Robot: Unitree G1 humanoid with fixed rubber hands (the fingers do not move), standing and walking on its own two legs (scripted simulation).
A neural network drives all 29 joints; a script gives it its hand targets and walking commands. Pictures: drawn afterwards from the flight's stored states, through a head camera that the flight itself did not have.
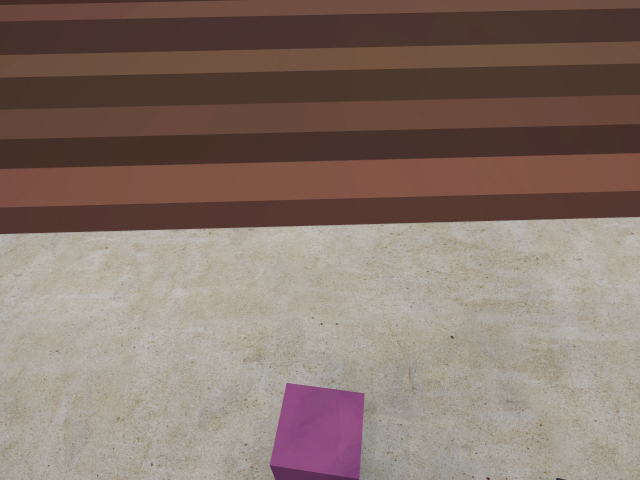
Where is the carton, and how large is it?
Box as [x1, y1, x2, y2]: [270, 383, 364, 479]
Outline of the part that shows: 286,383 270,461 270,466 275,479 358,479 364,393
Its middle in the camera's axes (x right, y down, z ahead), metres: +0.00 +0.54 +1.05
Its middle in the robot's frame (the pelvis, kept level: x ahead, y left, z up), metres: +0.38 +0.03 -0.66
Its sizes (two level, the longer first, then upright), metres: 0.210 0.200 0.250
